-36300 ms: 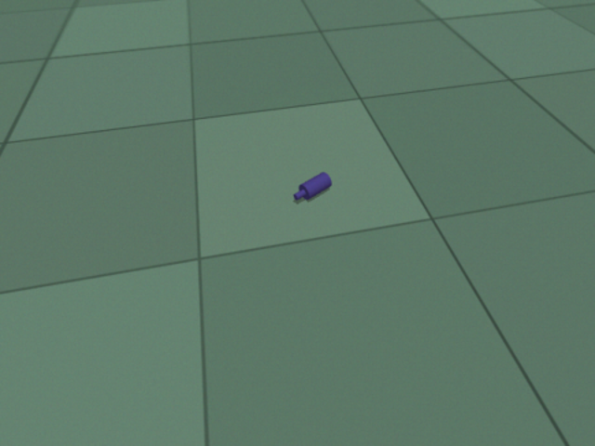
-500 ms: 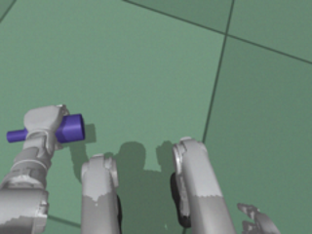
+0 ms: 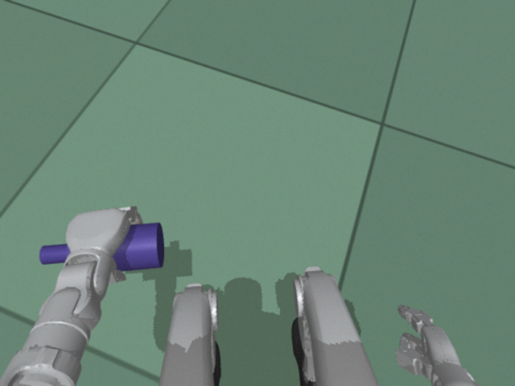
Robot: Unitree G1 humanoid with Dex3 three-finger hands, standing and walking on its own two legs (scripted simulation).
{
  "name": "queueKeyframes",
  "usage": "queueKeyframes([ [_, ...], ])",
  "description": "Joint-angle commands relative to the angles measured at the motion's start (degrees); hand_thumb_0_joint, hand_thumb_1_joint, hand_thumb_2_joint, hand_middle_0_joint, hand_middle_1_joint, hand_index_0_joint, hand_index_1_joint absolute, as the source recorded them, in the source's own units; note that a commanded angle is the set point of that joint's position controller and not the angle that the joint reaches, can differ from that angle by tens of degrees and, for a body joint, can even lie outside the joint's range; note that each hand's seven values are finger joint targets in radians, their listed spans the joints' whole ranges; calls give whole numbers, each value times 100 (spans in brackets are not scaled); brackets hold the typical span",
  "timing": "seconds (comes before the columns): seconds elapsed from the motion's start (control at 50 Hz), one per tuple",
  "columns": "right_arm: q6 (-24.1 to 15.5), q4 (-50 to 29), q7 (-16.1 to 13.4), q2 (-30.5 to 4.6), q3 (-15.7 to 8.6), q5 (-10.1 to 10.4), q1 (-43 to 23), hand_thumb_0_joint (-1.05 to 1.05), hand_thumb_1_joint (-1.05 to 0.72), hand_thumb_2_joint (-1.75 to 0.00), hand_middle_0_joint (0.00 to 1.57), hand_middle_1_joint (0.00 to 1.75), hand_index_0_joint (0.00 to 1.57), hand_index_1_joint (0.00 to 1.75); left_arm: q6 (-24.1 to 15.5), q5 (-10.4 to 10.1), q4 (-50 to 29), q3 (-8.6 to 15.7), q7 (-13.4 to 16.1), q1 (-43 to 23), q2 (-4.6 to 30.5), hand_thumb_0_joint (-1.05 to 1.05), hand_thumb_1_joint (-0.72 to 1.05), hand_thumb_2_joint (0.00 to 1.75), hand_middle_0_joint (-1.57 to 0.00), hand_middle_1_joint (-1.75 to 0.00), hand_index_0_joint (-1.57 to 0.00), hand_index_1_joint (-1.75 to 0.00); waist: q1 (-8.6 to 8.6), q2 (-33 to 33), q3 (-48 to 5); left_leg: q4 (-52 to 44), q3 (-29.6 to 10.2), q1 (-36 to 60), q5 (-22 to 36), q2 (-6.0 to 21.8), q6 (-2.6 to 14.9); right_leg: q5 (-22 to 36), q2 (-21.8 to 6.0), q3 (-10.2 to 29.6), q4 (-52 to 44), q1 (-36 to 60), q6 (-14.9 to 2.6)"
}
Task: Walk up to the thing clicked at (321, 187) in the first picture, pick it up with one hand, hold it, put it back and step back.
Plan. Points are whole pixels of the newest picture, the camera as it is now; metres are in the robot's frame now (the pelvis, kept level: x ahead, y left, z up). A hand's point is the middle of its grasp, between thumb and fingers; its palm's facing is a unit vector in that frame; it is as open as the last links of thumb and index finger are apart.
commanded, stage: lift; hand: left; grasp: from above
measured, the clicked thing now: (103, 249) +0.36 +0.25 -0.12
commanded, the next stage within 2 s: hold in 0.84 s
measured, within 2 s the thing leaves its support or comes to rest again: neither
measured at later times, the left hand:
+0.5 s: hand (88, 218) +0.35 +0.20 +0.07, palm faces -0.45 -0.08 -0.89, open 10.6 cm
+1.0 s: hand (51, 188) +0.35 +0.21 +0.14, palm faces -0.47 -0.08 -0.88, open 10.7 cm
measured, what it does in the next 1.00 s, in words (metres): rises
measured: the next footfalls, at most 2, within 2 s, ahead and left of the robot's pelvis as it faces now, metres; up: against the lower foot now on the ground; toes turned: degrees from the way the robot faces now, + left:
none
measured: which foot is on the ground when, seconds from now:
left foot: down 0.00-1.00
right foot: down 0.00-1.00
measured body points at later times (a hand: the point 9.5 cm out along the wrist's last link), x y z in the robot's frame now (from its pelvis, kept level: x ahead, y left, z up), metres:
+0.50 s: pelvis +0.04 -0.01 +0.15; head +0.11 -0.01 +0.60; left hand +0.37 +0.20 +0.12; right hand +0.13 -0.28 +0.03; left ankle +0.07 +0.12 -0.49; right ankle +0.10 -0.15 -0.49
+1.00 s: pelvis +0.06 -0.01 +0.22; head +0.10 -0.01 +0.67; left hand +0.38 +0.21 +0.19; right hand +0.16 -0.27 +0.10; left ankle +0.07 +0.12 -0.49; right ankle +0.10 -0.15 -0.49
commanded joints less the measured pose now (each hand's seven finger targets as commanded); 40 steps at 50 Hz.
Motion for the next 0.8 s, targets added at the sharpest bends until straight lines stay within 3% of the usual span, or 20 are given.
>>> queueKeyframes([
  [0.0, -117, -475, -205, -978, -300, 90, 520, 0, -90, -90, 20, 30, 20, 30, 170, -117, -1348, 374, 22, -1219, 1084, 0, 67, 112, -118, -65, -109, -75, -7, 629, -2715, -2448, 134, 2929, 589, -94, 96, 426, 239, -378, -1814, 2296, -417],
  [0.02, -113, -510, -236, -950, -292, 117, 487, 0, -90, -90, 20, 30, 20, 30, 163, -182, -1735, 394, -28, -1453, 1181, 0, 68, 111, -118, -66, -109, -75, 14, 623, -2803, -2546, 185, 3063, 639, -93, 117, 475, 259, -345, -2004, 2569, -412],
  [0.06, -105, -529, -282, -862, -243, 148, 479, 0, -91, -90, 20, 30, 20, 30, 208, -220, -1502, 380, -128, -988, 1162, 0, 65, 106, -116, -65, -108, -74, 66, 300, -2525, -2695, 299, 3107, 717, -115, 161, 501, 289, -280, -2363, 3058, -395],
  [0.1, -109, -493, -332, -828, -205, 171, 488, 0, -91, -90, 20, 30, 20, 30, 183, -237, -1596, 456, -190, -1061, 1232, 0, 63, 104, -114, -66, -106, -74, 69, 254, -2230, -2940, 317, 3215, 725, -95, 173, 498, 289, -222, -2639, 3301, -387],
  [0.16, -126, -482, -386, -765, -161, 191, 492, 0, -91, -90, 20, 30, 20, 30, 128, -217, -1512, 277, -251, -1107, 1013, 0, 64, 99, -114, -63, -107, -71, 6, 214, -1857, -3375, 228, 3605, 698, -23, 150, 469, 289, -216, -3004, 3501, -384],
  [0.18, -134, -458, -400, -780, -165, 197, 534, 0, -91, -91, 20, 30, 20, 30, 116, -184, -1438, 425, -241, -1003, 1158, 0, 64, 97, -113, -64, -106, -71, 93, 171, -1883, -3477, 239, 3784, 820, -19, 148, 537, 292, -212, -3125, 3675, -387],
  [0.22, -162, -433, -416, -735, -152, 194, 563, 0, -91, -91, 20, 30, 20, 30, 72, -172, -1443, 234, -234, -1018, 917, 0, 61, 96, -109, -66, -103, -72, 75, 203, -1878, -3654, 252, 4066, 1091, -11, 133, 769, 307, -199, -3329, 3925, -391],
  [0.28, -182, -375, -435, -735, -153, 192, 656, 0, -91, -91, 20, 30, 20, 30, 58, -121, -1372, 277, -162, -926, 930, 0, 59, 95, -107, -67, -101, -73, 156, 213, -1947, -3937, 299, 4551, 1548, -16, 106, 1136, 310, -178, -3660, 4419, -408],
  [0.3, -187, -327, -442, -739, -157, 174, 705, 0, -91, -91, 20, 30, 20, 30, 53, -111, -1365, 401, -123, -947, 1017, 0, 58, 96, -106, -67, -100, -74, 183, 272, -1940, -4033, 301, 4658, 1700, -15, 96, 1258, 317, -174, -3751, 4579, -407],
  [0.32, -195, -303, -444, -735, -152, 164, 713, 0, -91, -91, 20, 30, 20, 30, 45, -107, -1342, 344, -106, -907, 948, 0, 58, 97, -106, -67, -100, -74, 206, 271, -1923, -4169, 273, 4847, 1801, 4, 78, 1342, 323, -196, -3827, 4673, -408],
  [0.34, -200, -280, -452, -702, -156, 167, 700, 0, -91, -91, 20, 30, 20, 30, 42, -90, -1371, 228, -81, -1079, 857, 0, 58, 97, -106, -68, -100, -74, 178, 241, -1842, -4240, 323, 4912, 1760, -8, 103, 1363, 333, -179, -3992, 4789, -397],
  [0.38, -204, -229, -456, -711, -151, 154, 750, 0, -91, -91, 20, 30, 20, 30, 55, -49, -1227, 348, -14, -1048, 957, 0, 58, 98, -107, -67, -100, -74, 185, 242, -1687, -4455, 362, 5077, 1755, -26, 115, 1390, 332, -159, -4252, 5032, -384],
  [0.42, -202, -222, -451, -693, -143, 144, 721, 0, -91, -91, 20, 30, 20, 30, 76, -50, -1185, 227, 19, -1185, 842, 0, 58, 100, -107, -67, -100, -75, 170, 272, -1543, -4678, 401, 5266, 1617, -38, 121, 1300, 342, -150, -4504, 5171, -374],
  [0.5, -195, -126, -434, -669, -133, 140, 751, 0, -90, -90, 20, 30, 20, 30, 173, -55, -1013, 188, 82, -1146, 771, 0, 58, 103, -107, -69, -100, -76, 227, 165, -1408, -5060, 387, 5678, 1909, -52, 103, 1568, 335, -118, -4904, 5717, -348],
  [0.56, -171, -142, -413, -664, -129, 136, 722, 0, -90, -90, 20, 30, 20, 30, 191, -84, -824, 155, 45, -1161, 767, 0, 60, 103, -107, -70, -101, -77, 235, 56, -1177, -5367, 378, 5905, 2065, -45, 106, 1734, 336, -141, -5171, 6001, -324],
  [0.58, -158, -112, -399, -693, -141, 143, 737, 0, -90, -90, 20, 30, 20, 30, 209, -48, -661, 258, 39, -1038, 866, 0, 60, 103, -108, -70, -101, -77, 267, 57, -1174, -5434, 402, 6025, 2196, -44, 98, 1865, 322, -139, -5216, 6070, -327],
  [0.62, -148, -141, -378, -674, -138, 141, 714, 0, -90, -90, 20, 30, 20, 30, 178, -64, -651, 111, -16, -1184, 679, 0, 60, 105, -107, -73, -101, -79, 253, 140, -1087, -5605, 385, 6235, 2268, -23, 78, 1922, 329, -150, -5343, 6108, -332],
  [0.64, -144, -149, -374, -682, -150, 134, 719, 0, -90, -90, 20, 30, 20, 30, 163, -66, -607, 205, -32, -1187, 786, 0, 60, 106, -106, -74, -101, -80, 272, 144, -1071, -5671, 383, 6298, 2323, -22, 80, 1956, 322, -152, -5435, 6220, -323],
  [0.68, -140, -181, -352, -662, -144, 146, 697, 0, -90, -90, 20, 30, 20, 30, 122, -80, -579, 71, -96, -1130, 640, 0, 58, 104, -105, -73, -99, -79, 268, 69, -1012, -5816, 399, 6472, 2411, -31, 79, 2036, 315, -163, -5571, 6374, -325],
  [0.78, -121, -234, -330, -665, -152, 149, 684, 0, -90, -90, 20, 30, 20, 30, 17, -66, -619, 110, -160, -1127, 672, 0, 56, 108, -104, -76, -98, -82, 317, 64, -974, -6123, 396, 6805, 2643, -36, 75, 2227, 311, -138, -5873, 6707, -321],
])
